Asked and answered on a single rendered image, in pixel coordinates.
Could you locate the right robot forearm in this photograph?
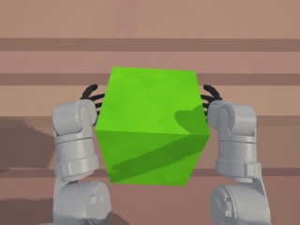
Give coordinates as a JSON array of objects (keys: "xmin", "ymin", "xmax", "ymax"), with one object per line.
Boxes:
[{"xmin": 207, "ymin": 99, "xmax": 271, "ymax": 218}]

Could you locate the robot left upper arm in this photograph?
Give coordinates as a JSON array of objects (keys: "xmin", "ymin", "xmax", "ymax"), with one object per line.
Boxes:
[{"xmin": 38, "ymin": 180, "xmax": 112, "ymax": 225}]

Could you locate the robot left hand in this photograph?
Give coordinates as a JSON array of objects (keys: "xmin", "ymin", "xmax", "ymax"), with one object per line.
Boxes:
[{"xmin": 80, "ymin": 84, "xmax": 105, "ymax": 116}]

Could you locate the robot right hand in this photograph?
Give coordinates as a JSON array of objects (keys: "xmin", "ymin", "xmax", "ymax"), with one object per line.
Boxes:
[{"xmin": 201, "ymin": 84, "xmax": 222, "ymax": 123}]

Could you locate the robot right upper arm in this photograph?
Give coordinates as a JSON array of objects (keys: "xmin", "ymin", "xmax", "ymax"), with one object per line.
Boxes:
[{"xmin": 209, "ymin": 184, "xmax": 272, "ymax": 225}]

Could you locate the left robot forearm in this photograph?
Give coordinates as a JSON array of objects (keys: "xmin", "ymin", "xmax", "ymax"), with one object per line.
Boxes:
[{"xmin": 52, "ymin": 98, "xmax": 99, "ymax": 218}]

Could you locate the carton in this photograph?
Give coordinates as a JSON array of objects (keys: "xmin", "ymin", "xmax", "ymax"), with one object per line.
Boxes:
[{"xmin": 95, "ymin": 67, "xmax": 210, "ymax": 187}]

